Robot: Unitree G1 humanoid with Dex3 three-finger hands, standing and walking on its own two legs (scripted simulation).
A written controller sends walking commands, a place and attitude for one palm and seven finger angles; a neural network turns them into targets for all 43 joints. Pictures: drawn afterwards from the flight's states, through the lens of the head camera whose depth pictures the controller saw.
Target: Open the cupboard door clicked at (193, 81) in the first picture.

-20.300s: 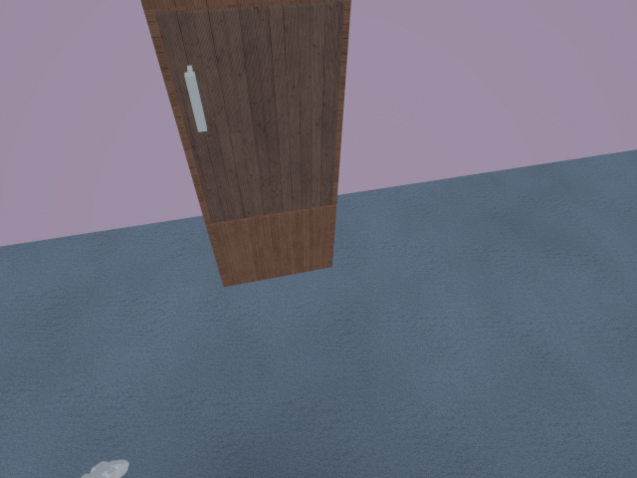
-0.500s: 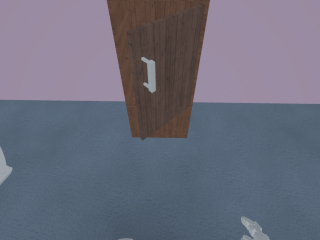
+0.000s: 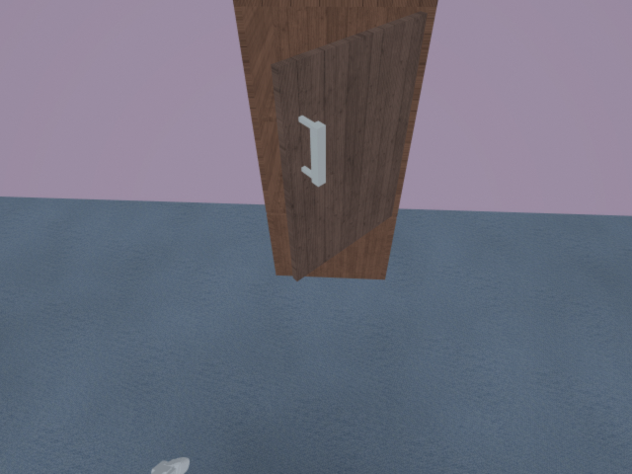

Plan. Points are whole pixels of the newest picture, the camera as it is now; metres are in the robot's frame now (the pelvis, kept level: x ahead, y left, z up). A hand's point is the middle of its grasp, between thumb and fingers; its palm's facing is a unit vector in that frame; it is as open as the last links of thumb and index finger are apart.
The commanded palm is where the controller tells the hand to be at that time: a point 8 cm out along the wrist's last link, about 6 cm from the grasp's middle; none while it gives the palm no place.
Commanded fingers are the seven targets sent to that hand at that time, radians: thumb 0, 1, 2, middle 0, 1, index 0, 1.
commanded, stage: let the arm hang, fingers relaxed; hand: left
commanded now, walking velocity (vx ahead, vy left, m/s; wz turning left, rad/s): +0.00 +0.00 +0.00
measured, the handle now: (311, 151) +0.68 +0.03 +0.04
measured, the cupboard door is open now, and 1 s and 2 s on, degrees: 45 45 45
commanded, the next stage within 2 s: look to check the result in 0.82 s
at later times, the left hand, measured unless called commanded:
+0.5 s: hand out of the picture +0.03 +0.24 -0.15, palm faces +0.01 -0.96 -0.29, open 7.3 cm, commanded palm none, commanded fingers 0.00 0.90 0.90 -0.20 -0.30 -0.20 -0.30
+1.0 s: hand out of the picture +0.07 +0.24 -0.15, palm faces -0.02 -0.96 -0.27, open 7.4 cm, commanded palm none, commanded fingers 0.00 0.90 0.90 -0.20 -0.30 -0.20 -0.30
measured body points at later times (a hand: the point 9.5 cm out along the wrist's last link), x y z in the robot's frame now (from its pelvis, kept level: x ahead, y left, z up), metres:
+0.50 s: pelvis +0.01 +0.03 +0.02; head +0.02 +0.01 +0.47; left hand +0.03 +0.29 -0.12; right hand -0.02 -0.20 -0.15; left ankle +0.02 +0.14 -0.72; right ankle +0.04 -0.05 -0.72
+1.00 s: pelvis +0.02 +0.03 +0.02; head +0.04 +0.02 +0.47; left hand +0.07 +0.29 -0.13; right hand +0.04 -0.21 -0.14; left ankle +0.02 +0.14 -0.72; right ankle +0.04 -0.05 -0.72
